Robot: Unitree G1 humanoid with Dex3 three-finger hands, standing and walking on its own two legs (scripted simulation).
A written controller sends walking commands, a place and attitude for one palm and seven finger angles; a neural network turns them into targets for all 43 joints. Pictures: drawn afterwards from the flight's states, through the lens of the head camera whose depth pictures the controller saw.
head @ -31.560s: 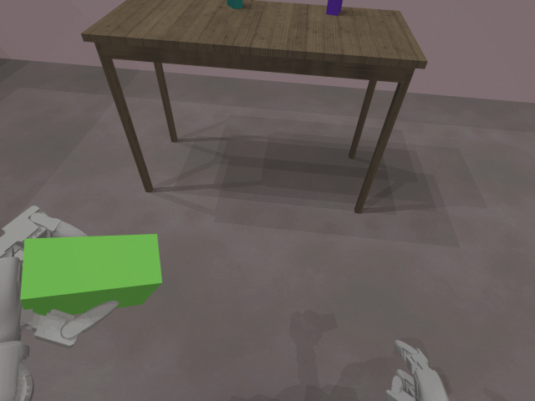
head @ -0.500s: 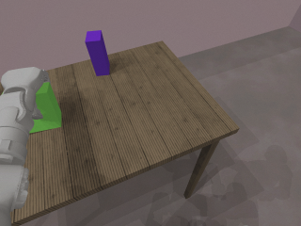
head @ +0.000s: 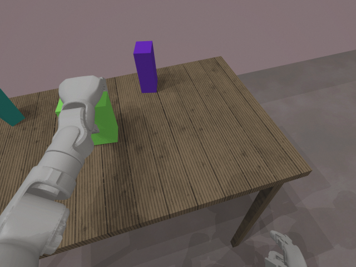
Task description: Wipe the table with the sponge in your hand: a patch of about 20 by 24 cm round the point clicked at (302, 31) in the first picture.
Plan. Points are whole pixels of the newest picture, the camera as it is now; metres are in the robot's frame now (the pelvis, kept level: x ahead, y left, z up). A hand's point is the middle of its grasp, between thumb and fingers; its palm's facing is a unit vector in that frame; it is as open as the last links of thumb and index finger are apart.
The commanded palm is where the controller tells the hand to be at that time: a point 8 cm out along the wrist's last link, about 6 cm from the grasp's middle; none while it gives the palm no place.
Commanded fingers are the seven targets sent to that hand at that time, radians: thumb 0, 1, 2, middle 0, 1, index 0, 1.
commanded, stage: slide across to the middle lane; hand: left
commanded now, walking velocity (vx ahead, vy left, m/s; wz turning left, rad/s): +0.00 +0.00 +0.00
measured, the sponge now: (93, 126) +0.41 +0.27 +0.07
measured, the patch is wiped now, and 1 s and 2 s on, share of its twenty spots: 0.35 0.65 0.70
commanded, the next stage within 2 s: wipe back along the middle lane in 0.12 s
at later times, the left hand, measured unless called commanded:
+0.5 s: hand (108, 110) +0.42 +0.22 +0.12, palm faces +0.02 -0.02 -1.00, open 10.2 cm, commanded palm +0.38 +0.20 +0.16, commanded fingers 0.00 0.10 1.30 -1.20 -1.60 -1.20 -1.60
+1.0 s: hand (109, 128) +0.37 +0.20 +0.12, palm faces +0.08 -0.03 -1.00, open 10.2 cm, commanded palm +0.33 +0.18 +0.15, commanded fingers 0.00 0.10 1.30 -1.20 -1.60 -1.20 -1.60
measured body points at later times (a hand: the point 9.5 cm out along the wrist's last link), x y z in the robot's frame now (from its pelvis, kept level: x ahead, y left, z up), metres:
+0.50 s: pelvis +0.01 -0.03 +0.00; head +0.03 -0.06 +0.45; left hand +0.42 +0.21 +0.18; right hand +0.16 -0.28 -0.12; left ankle -0.01 +0.07 -0.74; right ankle -0.02 -0.12 -0.74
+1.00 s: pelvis +0.00 -0.03 +0.00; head -0.01 -0.07 +0.45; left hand +0.36 +0.19 +0.18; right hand +0.21 -0.26 -0.10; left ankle -0.01 +0.07 -0.74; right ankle -0.02 -0.12 -0.74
